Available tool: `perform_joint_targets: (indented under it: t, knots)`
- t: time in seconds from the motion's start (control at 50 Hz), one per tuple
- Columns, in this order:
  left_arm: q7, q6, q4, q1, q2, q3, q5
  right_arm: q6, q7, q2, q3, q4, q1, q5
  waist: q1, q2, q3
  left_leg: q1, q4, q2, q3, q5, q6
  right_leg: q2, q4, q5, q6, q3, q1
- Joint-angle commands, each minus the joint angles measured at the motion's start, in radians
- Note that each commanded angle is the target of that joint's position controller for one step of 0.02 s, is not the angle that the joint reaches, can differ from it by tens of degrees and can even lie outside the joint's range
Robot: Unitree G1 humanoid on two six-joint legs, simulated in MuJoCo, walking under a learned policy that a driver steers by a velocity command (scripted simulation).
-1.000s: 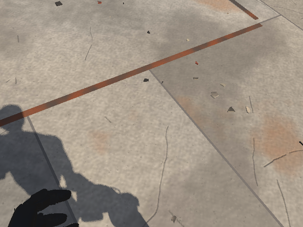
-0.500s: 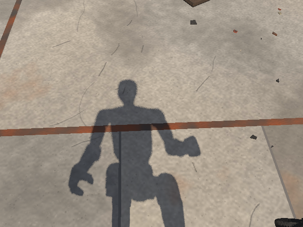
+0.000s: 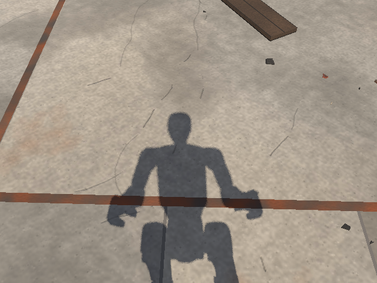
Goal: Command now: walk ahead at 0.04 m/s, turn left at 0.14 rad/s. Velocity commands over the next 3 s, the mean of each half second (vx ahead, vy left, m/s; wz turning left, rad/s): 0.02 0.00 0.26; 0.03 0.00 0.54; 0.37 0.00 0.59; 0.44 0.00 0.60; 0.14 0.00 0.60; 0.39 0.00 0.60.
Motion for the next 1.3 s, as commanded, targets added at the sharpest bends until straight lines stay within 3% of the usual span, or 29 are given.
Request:
perform_joint_targets:
  t: [0.02, 0.04, 0.06, 0.08, 0.1, 0.14, 0.2, 0.3, 0.36, 0.4, 0.44, 0.46, 0.48, 0.5, 0.54, 0.56, 0.6, 0.72, 0.88, 0.92, 0.94, 0.96, 0.98, 1.0, 1.02, 1.06, 1.08, 1.18, 1.3]
  knots:
    - [-0.010, -0.024, -0.053, 0.032, 0.073, 0.018, 0.017, -0.010, 0.002, -0.081, -0.009, -0.026, 0.006, 0.004, 0.038, 0.105, -0.104, -0.005, -0.104, 0.211, -0.214, -0.011, 0.086, -0.003, -0.259, 0.175, -0.041, -0.007, 0.238]
    - [-0.008, -0.029, -0.063, 0.039, 0.129, 0.025, 0.029, -0.016, 0.001, -0.060, -0.003, -0.014, 0.049, -0.010, 0.010, 0.016, -0.114, -0.028, -0.027, 0.151, -0.163, -0.078, 0.027, -0.112, -0.287, 0.347, -0.077, 0.099, 0.293]
    - [-0.008, -0.028, -0.059, -0.020, 0.171, 0.034, 0.029, -0.020, 0.001, -0.059, -0.010, -0.001, 0.130, -0.004, -0.074, -0.141, -0.103, -0.006, -0.020, 0.069, -0.058, -0.169, -0.018, -0.168, -0.274, 0.316, -0.151, 0.144, 0.219]
    - [-0.014, -0.031, -0.062, -0.043, 0.104, 0.021, 0.021, -0.018, -0.002, -0.085, -0.011, 0.004, 0.079, -0.017, -0.040, -0.134, -0.099, 0.099, -0.031, 0.085, -0.045, -0.115, -0.048, -0.145, -0.310, 0.143, -0.163, 0.145, 0.125]
    - [-0.019, -0.036, -0.059, -0.044, 0.080, 0.013, 0.021, -0.012, -0.004, -0.104, -0.020, -0.002, 0.027, -0.014, -0.020, -0.112, -0.074, 0.115, -0.035, 0.086, -0.056, -0.072, -0.046, -0.096, -0.309, 0.045, -0.128, 0.104, 0.105]
    - [-0.023, -0.049, -0.054, -0.030, 0.095, 0.014, 0.017, 0.006, -0.012, -0.105, -0.023, 0.002, 0.000, -0.008, 0.003, -0.089, -0.050, 0.111, -0.035, 0.096, -0.078, -0.014, -0.027, -0.056, -0.289, 0.043, -0.087, 0.058, 0.110]
    - [-0.008, -0.053, -0.045, 0.018, 0.123, 0.025, 0.008, 0.009, -0.013, -0.120, -0.032, 0.003, -0.010, 0.010, 0.025, -0.048, -0.051, 0.056, -0.016, 0.095, -0.097, 0.069, -0.006, -0.046, -0.243, 0.124, -0.089, 0.028, 0.177]
    - [0.026, -0.020, -0.046, 0.065, 0.161, 0.050, 0.003, 0.017, -0.013, -0.114, -0.052, -0.009, 0.014, 0.030, 0.039, -0.098, -0.076, -0.059, 0.143, 0.063, -0.050, 0.048, -0.035, -0.191, -0.260, 0.310, -0.203, 0.118, 0.276]
    - [0.043, -0.007, -0.063, 0.009, 0.156, 0.055, -0.006, 0.025, 0.000, -0.102, -0.060, -0.021, 0.034, 0.027, 0.026, -0.147, -0.074, -0.104, 0.281, 0.087, 0.015, -0.252, -0.044, -0.321, -0.274, 0.429, -0.281, 0.193, 0.271]
    - [0.044, 0.000, -0.073, -0.038, 0.170, 0.062, -0.011, 0.029, 0.010, -0.091, -0.061, -0.026, 0.040, 0.034, 0.013, -0.105, -0.056, -0.066, 0.228, 0.107, 0.058, -0.260, -0.035, -0.306, -0.256, 0.423, -0.254, 0.136, 0.232]
    - [0.039, 0.007, -0.063, -0.038, 0.169, 0.067, -0.019, 0.032, 0.012, -0.104, -0.070, -0.015, 0.076, 0.033, -0.003, -0.069, -0.051, 0.080, 0.043, 0.083, 0.052, -0.038, -0.006, -0.210, -0.160, 0.292, -0.168, 0.008, 0.144]
    - [0.031, 0.007, -0.055, 0.017, 0.137, 0.063, -0.006, 0.031, 0.004, -0.186, -0.093, -0.031, 0.081, 0.028, 0.021, 0.120, -0.053, 0.153, -0.097, 0.179, -0.157, 0.175, 0.049, -0.105, 0.041, 0.099, -0.086, -0.113, 0.053]
    - [0.033, 0.004, -0.120, -0.065, 0.096, 0.045, 0.012, 0.022, 0.002, -0.279, -0.111, -0.050, 0.108, 0.011, -0.007, 0.350, -0.046, 0.222, -0.190, 0.377, -0.539, 0.308, 0.237, 0.079, 0.278, -0.301, -0.003, -0.134, -0.181]
    - [0.031, -0.003, -0.124, -0.106, 0.103, 0.048, 0.003, -0.005, 0.007, -0.223, -0.087, -0.051, 0.148, -0.012, -0.044, 0.246, -0.113, 0.272, -0.182, 0.419, -0.581, 0.387, 0.305, 0.076, 0.460, -0.416, -0.006, 0.026, -0.211]
    - [0.024, -0.007, -0.090, -0.052, 0.122, 0.059, -0.002, -0.032, 0.001, -0.200, -0.080, -0.059, 0.080, 0.015, 0.004, 0.085, -0.125, 0.288, -0.130, 0.359, -0.418, 0.418, 0.230, 0.046, 0.528, -0.300, -0.017, 0.055, -0.231]
    - [0.029, -0.010, -0.085, -0.053, 0.131, 0.064, 0.004, -0.029, -0.007, -0.196, -0.078, -0.064, 0.047, 0.032, 0.009, 0.060, -0.121, 0.295, -0.123, 0.338, -0.382, 0.413, 0.196, 0.031, 0.491, -0.233, -0.012, 0.062, -0.244]
    - [0.024, -0.014, -0.084, -0.051, 0.121, 0.064, -0.001, -0.012, -0.022, -0.179, -0.067, -0.069, 0.041, 0.034, 0.016, 0.095, -0.138, 0.268, -0.130, 0.286, -0.335, 0.439, 0.177, 0.045, 0.470, -0.159, 0.009, 0.048, -0.185]
    - [0.012, -0.015, -0.096, -0.078, 0.089, 0.053, -0.009, 0.016, -0.044, -0.191, -0.075, -0.087, 0.043, 0.028, -0.001, 0.129, -0.126, 0.265, -0.150, 0.250, -0.366, 0.271, 0.169, 0.075, 0.213, -0.108, 0.039, 0.049, -0.130]
    - [-0.013, -0.045, -0.099, -0.049, 0.105, 0.065, -0.016, 0.040, -0.030, -0.197, -0.085, -0.115, -0.013, 0.033, -0.001, 0.183, -0.115, 0.188, -0.124, 0.224, -0.489, 0.218, 0.147, 0.105, -0.063, -0.086, 0.006, 0.051, 0.048]
    - [-0.020, -0.052, -0.075, 0.025, 0.101, 0.071, -0.016, 0.046, -0.033, -0.188, -0.080, -0.124, -0.044, 0.049, 0.044, 0.165, -0.133, 0.108, -0.110, 0.170, -0.478, -0.041, 0.104, 0.101, -0.267, 0.055, -0.029, 0.020, 0.200]
    - [-0.015, -0.051, -0.064, 0.058, 0.121, 0.080, -0.011, 0.045, -0.035, -0.160, -0.071, -0.121, -0.021, 0.048, 0.050, 0.106, -0.134, -0.013, -0.052, 0.112, -0.423, -0.277, 0.056, 0.026, -0.331, 0.076, -0.064, 0.064, 0.327]
    - [-0.007, -0.045, -0.075, 0.098, 0.166, 0.084, 0.005, 0.042, -0.033, -0.095, -0.053, -0.107, 0.042, 0.033, 0.035, -0.084, -0.158, -0.167, 0.222, -0.012, -0.253, -0.459, -0.008, -0.186, -0.390, -0.111, -0.143, 0.283, 0.445]
    - [-0.018, -0.053, -0.074, 0.103, 0.242, 0.098, 0.042, 0.024, -0.035, -0.148, -0.072, -0.149, 0.002, 0.042, 0.037, -0.230, -0.045, -0.365, 0.381, -0.056, -0.159, -0.428, -0.026, -0.320, -0.503, -0.336, -0.271, 0.561, 0.320]
    - [-0.015, -0.068, -0.095, 0.040, 0.209, 0.093, 0.036, 0.010, -0.034, -0.202, -0.085, -0.150, -0.017, 0.028, 0.014, -0.186, 0.018, -0.399, 0.496, 0.043, -0.147, -0.334, -0.044, -0.332, -0.523, -0.422, -0.293, 0.556, 0.267]
    - [-0.003, -0.073, -0.100, 0.002, 0.163, 0.080, 0.015, 0.008, -0.031, -0.221, -0.092, -0.129, 0.000, 0.024, 0.002, -0.158, 0.039, -0.412, 0.538, 0.063, -0.125, -0.254, -0.061, -0.281, -0.526, -0.404, -0.257, 0.463, 0.262]
    - [0.013, -0.075, -0.104, 0.013, 0.135, 0.068, -0.005, 0.009, -0.022, -0.187, -0.088, -0.097, 0.038, 0.017, 0.013, -0.118, 0.017, -0.430, 0.637, 0.083, -0.078, -0.154, -0.099, -0.217, -0.518, -0.296, -0.213, 0.325, 0.314]
    - [0.018, -0.078, -0.100, 0.041, 0.131, 0.063, -0.003, 0.004, -0.014, -0.165, -0.082, -0.101, 0.024, 0.022, 0.029, -0.105, 0.015, -0.435, 0.667, 0.097, -0.054, -0.114, -0.108, -0.204, -0.528, -0.248, -0.208, 0.268, 0.317]
    - [0.006, -0.090, -0.076, 0.163, 0.145, 0.067, 0.007, -0.017, 0.000, -0.116, -0.062, -0.138, -0.051, 0.036, 0.094, -0.099, 0.039, -0.506, 0.564, 0.147, -0.017, -0.010, -0.135, -0.207, -0.562, -0.122, -0.231, 0.127, 0.388]
    - [-0.011, -0.091, -0.050, 0.182, 0.195, 0.085, -0.010, -0.030, 0.034, -0.073, -0.036, -0.169, -0.116, 0.038, 0.110, -0.096, 0.071, -0.370, 0.286, 0.188, 0.060, 0.036, -0.113, -0.232, -0.566, 0.044, -0.229, -0.044, 0.357]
